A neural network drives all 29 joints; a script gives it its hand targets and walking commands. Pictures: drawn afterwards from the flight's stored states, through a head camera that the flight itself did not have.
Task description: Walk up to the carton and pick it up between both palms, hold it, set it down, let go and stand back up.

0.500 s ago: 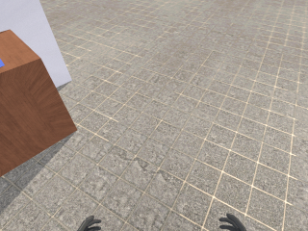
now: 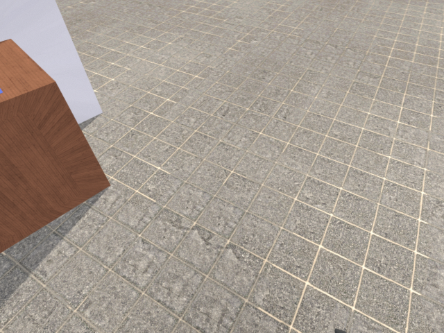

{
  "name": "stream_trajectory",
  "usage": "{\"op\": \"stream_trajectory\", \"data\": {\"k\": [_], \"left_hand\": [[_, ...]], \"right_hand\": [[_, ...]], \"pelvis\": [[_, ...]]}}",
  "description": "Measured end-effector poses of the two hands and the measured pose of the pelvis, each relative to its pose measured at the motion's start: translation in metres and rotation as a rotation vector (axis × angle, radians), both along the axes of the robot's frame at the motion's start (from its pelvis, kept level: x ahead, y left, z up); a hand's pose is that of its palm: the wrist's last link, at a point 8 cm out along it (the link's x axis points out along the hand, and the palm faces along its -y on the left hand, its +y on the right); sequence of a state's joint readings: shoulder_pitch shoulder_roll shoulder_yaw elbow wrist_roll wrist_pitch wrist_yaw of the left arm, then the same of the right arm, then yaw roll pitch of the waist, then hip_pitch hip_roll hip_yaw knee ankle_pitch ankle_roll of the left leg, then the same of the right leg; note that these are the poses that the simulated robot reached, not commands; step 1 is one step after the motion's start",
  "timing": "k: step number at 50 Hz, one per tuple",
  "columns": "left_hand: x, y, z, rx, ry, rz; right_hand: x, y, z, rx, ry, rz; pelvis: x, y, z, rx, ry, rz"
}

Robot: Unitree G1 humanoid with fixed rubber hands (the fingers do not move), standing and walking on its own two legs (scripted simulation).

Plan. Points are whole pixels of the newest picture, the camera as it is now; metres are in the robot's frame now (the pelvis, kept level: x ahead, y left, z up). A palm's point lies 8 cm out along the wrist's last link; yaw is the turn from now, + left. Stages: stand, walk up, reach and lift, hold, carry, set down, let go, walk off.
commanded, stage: stand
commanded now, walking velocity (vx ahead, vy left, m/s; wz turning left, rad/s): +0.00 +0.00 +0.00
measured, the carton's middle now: out of the picture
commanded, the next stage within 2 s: none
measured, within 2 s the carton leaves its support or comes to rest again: neither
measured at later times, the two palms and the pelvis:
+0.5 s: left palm out of the picture +0.07 +0.22 -0.12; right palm out of the picture +0.06 -0.23 -0.13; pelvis +0.01 -0.01 +0.01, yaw +0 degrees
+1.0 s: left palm out of the picture +0.01 +0.19 -0.13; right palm out of the picture +0.00 -0.22 -0.13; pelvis +0.01 -0.02 +0.02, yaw +0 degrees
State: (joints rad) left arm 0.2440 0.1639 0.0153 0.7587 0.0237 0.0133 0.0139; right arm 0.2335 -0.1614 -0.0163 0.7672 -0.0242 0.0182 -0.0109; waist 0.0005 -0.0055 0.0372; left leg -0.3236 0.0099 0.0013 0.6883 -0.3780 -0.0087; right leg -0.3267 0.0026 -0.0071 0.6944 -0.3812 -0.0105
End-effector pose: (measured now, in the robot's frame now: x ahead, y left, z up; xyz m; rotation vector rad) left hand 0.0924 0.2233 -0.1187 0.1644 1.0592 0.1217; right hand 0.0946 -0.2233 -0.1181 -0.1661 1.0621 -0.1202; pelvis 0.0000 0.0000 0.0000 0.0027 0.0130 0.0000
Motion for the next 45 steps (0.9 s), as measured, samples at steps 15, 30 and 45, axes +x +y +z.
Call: {"op": "stream_trajectory", "data": {"k": [15,30,45], "left_hand": [[-0.006,-0.005,-0.003,-0.001,0.053,0.026],[-0.035,-0.008,-0.006,0.003,0.167,0.071],[-0.072,-0.025,-0.009,-0.022,0.283,0.103]], "right_hand": [[-0.013,-0.003,-0.005,0.006,0.067,-0.04],[-0.048,-0.01,-0.009,0.002,0.203,-0.091],[-0.083,-0.002,-0.013,0.033,0.324,-0.112]], "pelvis": [[0.009,-0.004,0.004,0.001,-0.008,0.0],[0.014,-0.009,0.011,0.001,-0.032,0.0],[0.013,-0.015,0.018,0.0,-0.059,0.002]]}}
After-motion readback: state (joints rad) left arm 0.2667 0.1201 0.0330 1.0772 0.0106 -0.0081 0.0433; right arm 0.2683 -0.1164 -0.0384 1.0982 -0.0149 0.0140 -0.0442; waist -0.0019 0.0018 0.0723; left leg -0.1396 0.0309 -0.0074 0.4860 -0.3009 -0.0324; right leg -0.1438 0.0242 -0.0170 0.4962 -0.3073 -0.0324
